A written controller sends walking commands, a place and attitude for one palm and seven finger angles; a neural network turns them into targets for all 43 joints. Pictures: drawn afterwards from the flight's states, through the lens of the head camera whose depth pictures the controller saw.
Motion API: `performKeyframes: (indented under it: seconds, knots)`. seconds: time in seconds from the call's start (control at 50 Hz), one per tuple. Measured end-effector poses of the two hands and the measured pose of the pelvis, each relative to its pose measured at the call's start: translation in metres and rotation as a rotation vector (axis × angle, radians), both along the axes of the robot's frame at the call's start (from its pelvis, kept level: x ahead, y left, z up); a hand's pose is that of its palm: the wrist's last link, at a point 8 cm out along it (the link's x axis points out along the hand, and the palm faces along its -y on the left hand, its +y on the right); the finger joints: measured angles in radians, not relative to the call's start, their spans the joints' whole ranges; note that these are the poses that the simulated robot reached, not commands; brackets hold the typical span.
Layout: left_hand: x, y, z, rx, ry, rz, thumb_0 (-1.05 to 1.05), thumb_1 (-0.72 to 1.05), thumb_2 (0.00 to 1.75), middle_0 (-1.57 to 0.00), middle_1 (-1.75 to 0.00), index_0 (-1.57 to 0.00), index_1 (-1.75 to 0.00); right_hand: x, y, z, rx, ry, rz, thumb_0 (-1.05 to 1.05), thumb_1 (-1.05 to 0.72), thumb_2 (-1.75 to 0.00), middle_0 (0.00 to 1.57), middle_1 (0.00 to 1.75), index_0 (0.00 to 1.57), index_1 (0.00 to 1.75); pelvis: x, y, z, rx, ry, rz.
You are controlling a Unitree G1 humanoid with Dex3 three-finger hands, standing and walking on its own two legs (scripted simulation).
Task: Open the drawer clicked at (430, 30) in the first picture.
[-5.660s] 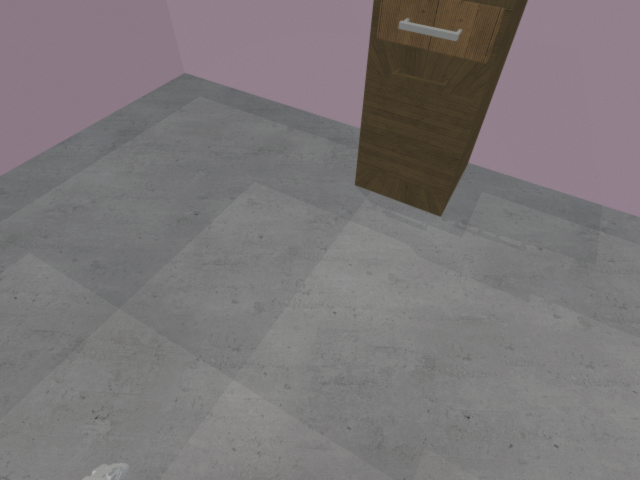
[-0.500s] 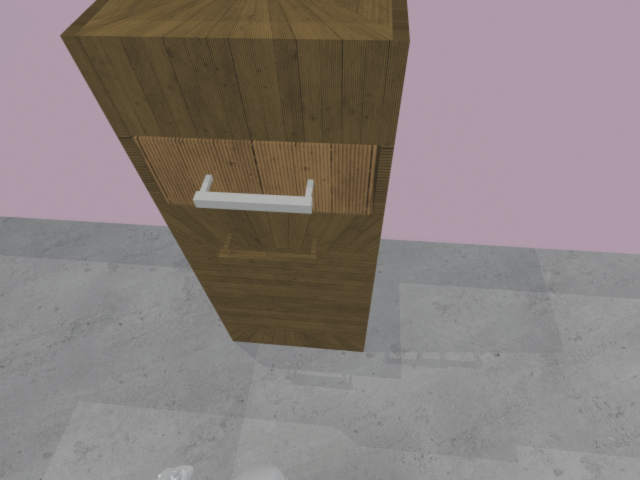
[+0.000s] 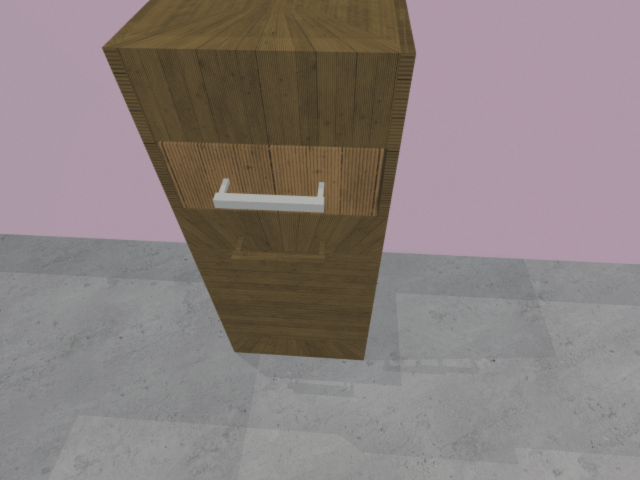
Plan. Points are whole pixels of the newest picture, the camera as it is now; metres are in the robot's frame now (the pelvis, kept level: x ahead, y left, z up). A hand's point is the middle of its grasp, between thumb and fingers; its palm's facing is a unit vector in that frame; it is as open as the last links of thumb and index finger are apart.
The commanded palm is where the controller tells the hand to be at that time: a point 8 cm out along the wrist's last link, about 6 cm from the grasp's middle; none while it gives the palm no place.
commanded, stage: come to a stop and stand still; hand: left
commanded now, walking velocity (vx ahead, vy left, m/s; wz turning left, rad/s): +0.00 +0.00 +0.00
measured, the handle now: (271, 194) +0.57 +0.13 +0.00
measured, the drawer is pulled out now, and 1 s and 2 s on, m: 0.00 0.00 0.00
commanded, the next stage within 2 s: look again from close up in 0.36 s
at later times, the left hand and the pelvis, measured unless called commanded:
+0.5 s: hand out of the picture -0.02 +0.14 -0.18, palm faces +0.02 -0.98 -0.17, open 7.3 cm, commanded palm none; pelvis -0.01 -0.02 +0.00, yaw +0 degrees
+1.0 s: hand out of the picture +0.02 +0.18 -0.18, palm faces +0.01 -0.98 -0.20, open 7.3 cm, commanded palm none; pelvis +0.01 +0.01 +0.00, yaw +0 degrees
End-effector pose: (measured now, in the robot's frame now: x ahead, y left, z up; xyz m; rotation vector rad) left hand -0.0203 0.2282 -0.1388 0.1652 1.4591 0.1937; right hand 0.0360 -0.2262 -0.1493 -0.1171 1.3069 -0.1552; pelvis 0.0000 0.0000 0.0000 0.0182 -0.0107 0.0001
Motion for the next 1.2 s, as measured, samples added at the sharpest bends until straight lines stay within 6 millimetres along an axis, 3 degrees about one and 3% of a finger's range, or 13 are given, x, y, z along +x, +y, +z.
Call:
performKeyframes:
  seconds: [0.18,0.28,0.44,0.58,0.68,0.84,1.2]
  knots:
    - [-0.001,-0.031,-0.003,-0.046,-0.039,-0.014,0.0,0.91,0.9,-0.2,-0.3,-0.2,-0.3,-0.052,-0.006,0.0,0.017,0.102,-0.017,0.01,-0.92,-0.9,0.2,0.3,0.2,0.3,-0.01,-0.013,0.002,-0.005,-0.021,-0.001]
    - [-0.003,-0.037,-0.006,-0.053,-0.041,-0.014,0.01,0.92,0.9,-0.2,-0.3,-0.2,-0.3,-0.078,-0.005,0.001,0.024,0.159,-0.034,0.01,-0.92,-0.9,0.2,0.3,0.19,0.3,-0.012,-0.019,0.002,-0.008,-0.021,0.001]
    - [-0.006,-0.042,-0.007,-0.062,-0.027,-0.003,0.0,0.92,0.9,-0.2,-0.3,-0.2,-0.3,-0.099,0.001,0.002,0.036,0.216,-0.049,0.01,-0.91,-0.9,0.2,0.3,0.19,0.3,-0.011,-0.022,0.002,-0.01,-0.013,0.003]
    - [-0.003,-0.035,-0.011,-0.052,-0.05,-0.039,0.0,0.91,0.9,-0.2,-0.3,-0.2,-0.3,-0.08,0.007,-0.007,0.04,0.137,-0.036,0.01,-0.91,-0.9,0.2,0.3,0.19,0.3,-0.01,-0.012,-0.006,-0.041,0.001,0.008]
    - [0.012,-0.016,-0.01,-0.028,-0.09,-0.035,0.0,0.92,0.9,-0.2,-0.3,-0.2,-0.3,-0.057,0.019,-0.01,0.044,0.072,-0.004,0.01,-0.92,-0.9,0.2,0.3,0.19,0.3,-0.005,-0.002,-0.008,-0.027,-0.008,0.008]
    - [0.031,0.003,-0.007,-0.011,-0.126,-0.041,0.0,0.92,0.9,-0.2,-0.3,-0.2,-0.3,-0.039,0.018,-0.005,0.018,0.059,0.021,0.02,-0.94,-0.9,0.2,0.3,0.2,0.3,0.003,0.007,-0.006,-0.013,-0.006,0.002]
    - [0.027,0.001,-0.015,-0.052,-0.049,-0.038,0.0,0.91,0.9,-0.2,-0.3,-0.2,-0.3,-0.013,0.012,0.003,-0.026,0.054,0.025,0.01,-0.92,-0.9,0.2,0.3,0.2,0.3,0.016,0.009,-0.005,-0.008,0.002,-0.008]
